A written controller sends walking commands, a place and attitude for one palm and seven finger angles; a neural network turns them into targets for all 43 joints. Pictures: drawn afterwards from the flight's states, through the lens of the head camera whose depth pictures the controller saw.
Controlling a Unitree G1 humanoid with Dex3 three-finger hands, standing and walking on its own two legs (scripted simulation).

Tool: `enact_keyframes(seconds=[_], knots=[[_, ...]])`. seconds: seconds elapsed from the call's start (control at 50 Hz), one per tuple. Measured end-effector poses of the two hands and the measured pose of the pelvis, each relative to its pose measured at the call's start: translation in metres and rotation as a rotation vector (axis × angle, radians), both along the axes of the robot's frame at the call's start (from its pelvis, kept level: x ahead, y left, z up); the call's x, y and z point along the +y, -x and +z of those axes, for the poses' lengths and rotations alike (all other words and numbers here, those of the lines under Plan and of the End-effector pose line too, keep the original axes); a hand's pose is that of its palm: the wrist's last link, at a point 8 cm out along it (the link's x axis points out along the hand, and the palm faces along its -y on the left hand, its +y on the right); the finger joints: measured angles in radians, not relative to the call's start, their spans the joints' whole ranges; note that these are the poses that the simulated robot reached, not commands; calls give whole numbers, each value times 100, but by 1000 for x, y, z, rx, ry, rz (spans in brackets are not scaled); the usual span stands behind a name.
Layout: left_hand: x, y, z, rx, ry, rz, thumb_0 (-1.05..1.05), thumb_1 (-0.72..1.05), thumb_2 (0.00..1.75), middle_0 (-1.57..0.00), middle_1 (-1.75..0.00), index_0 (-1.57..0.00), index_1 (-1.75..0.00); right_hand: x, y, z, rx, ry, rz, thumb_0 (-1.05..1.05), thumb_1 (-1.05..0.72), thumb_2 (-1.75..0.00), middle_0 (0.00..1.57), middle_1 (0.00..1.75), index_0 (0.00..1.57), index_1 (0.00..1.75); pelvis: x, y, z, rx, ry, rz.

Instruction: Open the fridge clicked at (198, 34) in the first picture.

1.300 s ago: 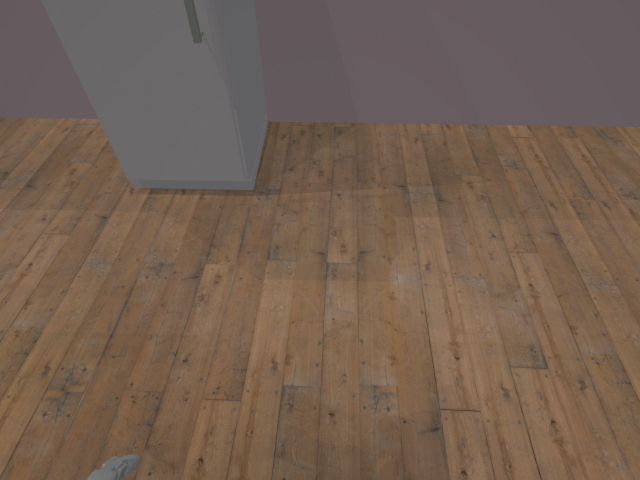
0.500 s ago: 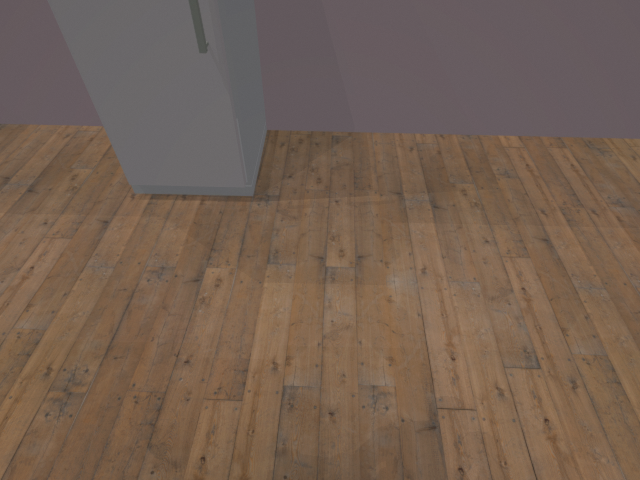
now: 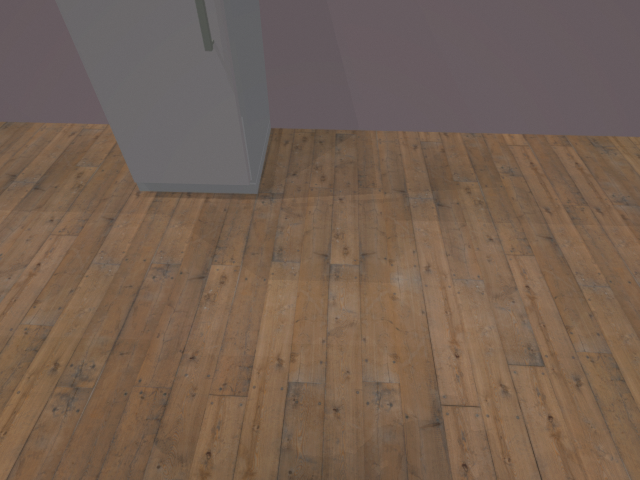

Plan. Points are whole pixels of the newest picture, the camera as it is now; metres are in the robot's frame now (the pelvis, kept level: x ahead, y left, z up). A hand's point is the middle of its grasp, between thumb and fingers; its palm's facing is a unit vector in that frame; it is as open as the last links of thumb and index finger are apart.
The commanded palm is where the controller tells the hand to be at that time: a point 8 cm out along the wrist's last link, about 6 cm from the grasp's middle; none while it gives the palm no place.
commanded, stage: look at it before walking up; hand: right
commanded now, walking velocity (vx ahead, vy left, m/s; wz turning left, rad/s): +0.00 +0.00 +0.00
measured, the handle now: out of the picture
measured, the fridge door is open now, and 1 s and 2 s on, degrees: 0 0 0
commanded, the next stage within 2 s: walk to a spot facing it in 0.34 s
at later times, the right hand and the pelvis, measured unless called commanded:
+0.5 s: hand out of the picture +0.08 -0.25 -0.16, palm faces -0.03 +0.94 -0.33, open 7.4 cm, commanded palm none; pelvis +0.01 +0.00 +0.00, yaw +0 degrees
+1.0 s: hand out of the picture +0.06 -0.15 -0.17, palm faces -0.17 +0.96 -0.24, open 7.4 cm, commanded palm none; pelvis +0.00 +0.03 -0.01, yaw +14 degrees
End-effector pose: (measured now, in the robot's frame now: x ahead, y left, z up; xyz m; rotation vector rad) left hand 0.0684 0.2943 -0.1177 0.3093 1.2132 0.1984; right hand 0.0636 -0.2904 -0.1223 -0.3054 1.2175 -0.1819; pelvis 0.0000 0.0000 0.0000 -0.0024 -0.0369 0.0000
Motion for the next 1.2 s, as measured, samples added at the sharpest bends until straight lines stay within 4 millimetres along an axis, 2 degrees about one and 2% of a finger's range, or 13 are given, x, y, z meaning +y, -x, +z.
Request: enact_keyframes(seconds=[0.48, 0.58, 0.66, 0.74, 0.84, 0.88, 0.96, 1.04, 1.12, 1.2], knots=[[-2, -13, 1, -8, 4, -6, 1, 91, 89, -21, -30, -21, -30, -3, -9, 2, -1, 8, 3, 0, -91, -89, 20, 30, 20, 30, -1, -7, 1, 5, 0, 3], [-6, -12, -2, -24, 4, 21, 1, 91, 89, -20, -30, -21, -30, 1, -11, -3, 17, 6, 9, 0, -91, -89, 20, 30, 20, 30, -1, -6, -2, 11, 2, 38], [-16, -1, -11, -34, 32, 67, 1, 91, 89, -20, -30, -21, -30, 14, -8, -12, 54, -19, 37, 0, -91, -89, 20, 30, 20, 30, 0, -2, -7, 16, 11, 79], [-22, 19, -25, -31, 77, 123, 1, 91, 89, -20, -30, -21, -30, 33, -6, -21, 86, -39, 70, 0, -91, -89, 20, 30, 20, 30, 7, 4, -14, 11, 32, 133], [-14, 46, -51, -5, 131, 195, 1, 91, 89, -21, -30, -21, -30, 62, -6, -26, 76, -44, 109, 0, -91, -89, 20, 30, 20, 30, 24, 8, -27, 10, 33, 192], [-10, 55, -55, 18, 138, 220, 1, 91, 89, -21, -30, -21, -30, 72, -3, -25, 73, -44, 114, 0, -91, -89, 20, 30, 20, 30, 28, 10, -28, 12, 20, 196], [-3, 65, -41, 41, 142, 240, 1, 91, 89, -20, -30, -21, -30, 86, 4, -16, 89, -67, 107, 0, -91, -89, 20, 30, 20, 30, 33, 8, -14, 29, 18, 220], [6, 65, -23, 10, 121, 274, 1, 91, 89, -20, -30, -21, -30, 92, 3, -9, 115, -89, 139, 0, -91, -89, 20, 30, 20, 30, 34, 0, -3, 54, 28, 266], [11, 56, -12, -30, 87, 311, 1, 91, 89, -20, -30, -20, -30, 89, -6, -8, 136, -100, 170, 0, -91, -89, 20, 30, 20, 30, 30, -13, 0, 69, 22, 309], [8, 36, -4, -70, 58, 331, 1, 91, 89, -20, -30, -20, -30, 78, -21, -12, 149, -107, 190, 0, -91, -89, 20, 30, 20, 30, 21, -31, 0, 76, 8, 346]])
